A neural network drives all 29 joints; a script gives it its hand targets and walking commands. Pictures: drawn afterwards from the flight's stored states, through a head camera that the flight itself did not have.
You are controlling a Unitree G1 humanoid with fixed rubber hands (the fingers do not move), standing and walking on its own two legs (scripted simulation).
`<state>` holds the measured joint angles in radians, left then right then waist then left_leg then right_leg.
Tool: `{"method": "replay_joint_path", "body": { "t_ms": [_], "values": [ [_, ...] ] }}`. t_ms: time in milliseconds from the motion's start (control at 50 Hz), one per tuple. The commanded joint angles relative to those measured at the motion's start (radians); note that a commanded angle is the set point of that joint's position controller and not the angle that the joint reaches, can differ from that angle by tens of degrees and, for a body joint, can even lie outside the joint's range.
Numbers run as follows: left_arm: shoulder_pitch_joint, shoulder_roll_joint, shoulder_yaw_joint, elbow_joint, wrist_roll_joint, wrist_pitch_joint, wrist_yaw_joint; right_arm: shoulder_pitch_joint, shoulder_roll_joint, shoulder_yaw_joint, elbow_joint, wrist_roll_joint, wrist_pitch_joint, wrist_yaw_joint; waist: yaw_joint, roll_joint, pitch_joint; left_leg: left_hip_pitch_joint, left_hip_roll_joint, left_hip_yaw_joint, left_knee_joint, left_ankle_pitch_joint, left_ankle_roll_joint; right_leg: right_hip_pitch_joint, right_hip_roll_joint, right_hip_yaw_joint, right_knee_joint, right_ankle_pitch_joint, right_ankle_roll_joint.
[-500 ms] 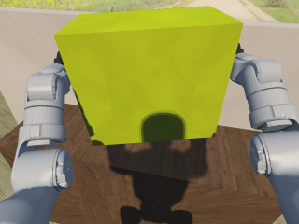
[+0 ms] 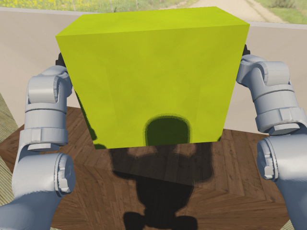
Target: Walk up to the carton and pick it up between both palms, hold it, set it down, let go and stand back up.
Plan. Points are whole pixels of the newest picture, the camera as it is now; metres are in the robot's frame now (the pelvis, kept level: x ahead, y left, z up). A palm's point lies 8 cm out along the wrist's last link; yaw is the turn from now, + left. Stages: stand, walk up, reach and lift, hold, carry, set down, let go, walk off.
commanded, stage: hold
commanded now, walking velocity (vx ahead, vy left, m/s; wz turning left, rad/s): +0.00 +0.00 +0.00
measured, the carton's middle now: (153, 80) +0.37 -0.03 +0.28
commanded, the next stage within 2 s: set down in 0.74 s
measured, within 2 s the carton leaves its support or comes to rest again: neither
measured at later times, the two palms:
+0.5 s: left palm (65, 74) +0.38 +0.18 +0.30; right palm (239, 65) +0.35 -0.23 +0.32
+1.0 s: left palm (63, 68) +0.39 +0.18 +0.31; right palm (238, 59) +0.36 -0.23 +0.33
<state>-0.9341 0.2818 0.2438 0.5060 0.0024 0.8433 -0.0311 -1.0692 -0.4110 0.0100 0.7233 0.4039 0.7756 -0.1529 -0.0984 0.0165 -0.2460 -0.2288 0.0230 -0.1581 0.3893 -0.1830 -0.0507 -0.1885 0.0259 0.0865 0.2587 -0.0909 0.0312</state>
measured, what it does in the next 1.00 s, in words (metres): stands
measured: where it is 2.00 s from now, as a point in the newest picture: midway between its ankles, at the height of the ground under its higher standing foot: outside the picture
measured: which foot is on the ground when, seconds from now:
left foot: down 0.00-1.00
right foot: down 0.00-1.00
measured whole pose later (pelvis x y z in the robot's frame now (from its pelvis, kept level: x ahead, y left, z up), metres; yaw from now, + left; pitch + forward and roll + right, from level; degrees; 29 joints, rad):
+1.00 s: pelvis +0.00 +0.00 +0.00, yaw +1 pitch -1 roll -1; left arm -0.97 0.24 0.34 0.56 0.08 0.71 -0.05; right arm -1.10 -0.36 -0.08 0.80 0.30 0.62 -0.10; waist -0.12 0.00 -0.21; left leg -0.18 0.01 -0.16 0.36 -0.17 -0.05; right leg -0.15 0.02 0.08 0.26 -0.10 0.03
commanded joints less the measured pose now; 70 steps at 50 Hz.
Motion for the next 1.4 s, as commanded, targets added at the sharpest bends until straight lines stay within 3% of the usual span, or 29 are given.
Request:
{"method": "replay_joint_path", "body": {
  "t_ms": [0, 780, 860, 1020, 1160, 1280, 1380],
  "values": [
    [-0.959, -0.532, -0.294, -0.289, -0.216, -0.087, -0.164, -0.873, 0.633, 0.143, -0.386, 0.208, -0.059, 0.181, -0.008, 0.019, -0.420, -0.014, -0.062, 0.080, -0.086, 0.124, 0.017, 0.275, 0.043, -0.017, 0.016, 0.198, -0.047],
    [-0.984, -0.538, -0.295, -0.297, -0.226, -0.101, -0.162, -0.894, 0.640, 0.137, -0.399, 0.203, -0.073, 0.185, -0.008, 0.020, -0.437, -0.005, -0.063, 0.080, -0.083, 0.122, 0.018, 0.267, 0.045, -0.021, 0.017, 0.196, -0.045],
    [-1.011, -0.554, -0.264, -0.266, -0.210, -0.153, -0.160, -0.917, 0.644, 0.106, -0.371, 0.144, -0.135, 0.205, -0.008, 0.019, -0.425, 0.004, -0.066, 0.079, -0.096, 0.081, 0.020, 0.257, 0.043, -0.032, 0.012, 0.149, -0.049],
    [-0.832, -0.517, -0.160, -0.141, -0.021, -0.233, -0.236, -0.753, 0.596, 0.041, -0.168, -0.038, -0.313, 0.227, -0.058, -0.024, -0.226, 0.062, -0.077, 0.119, -0.147, 0.033, 0.037, 0.275, 0.021, -0.070, -0.030, 0.036, -0.041],
    [-0.744, -0.566, -0.233, -0.251, -0.003, -0.282, -0.229, -0.680, 0.612, 0.077, -0.299, -0.073, -0.427, 0.233, -0.078, -0.004, -0.255, 0.162, -0.085, 0.141, -0.126, 0.166, 0.028, 0.302, 0.023, -0.101, -0.032, 0.133, -0.024],
    [-0.701, -0.625, -0.376, -0.415, -0.067, -0.329, -0.164, -0.638, 0.623, 0.157, -0.485, -0.041, -0.479, 0.238, -0.075, 0.027, -0.385, 0.285, -0.087, 0.139, -0.052, 0.373, -0.011, 0.296, 0.048, -0.123, 0.003, 0.267, -0.021],
    [-0.652, -0.638, -0.466, -0.531, -0.110, -0.331, -0.115, -0.587, 0.604, 0.210, -0.598, -0.010, -0.473, 0.243, -0.066, 0.022, -0.440, 0.318, -0.086, 0.133, -0.022, 0.441, -0.028, 0.281, 0.058, -0.130, 0.032, 0.348, -0.010]
  ]
}}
